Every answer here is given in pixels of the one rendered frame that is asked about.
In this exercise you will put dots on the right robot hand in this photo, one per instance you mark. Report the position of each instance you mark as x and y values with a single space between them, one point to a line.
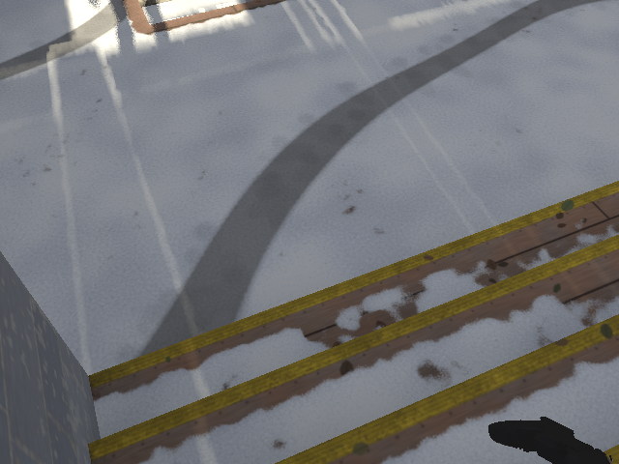
551 440

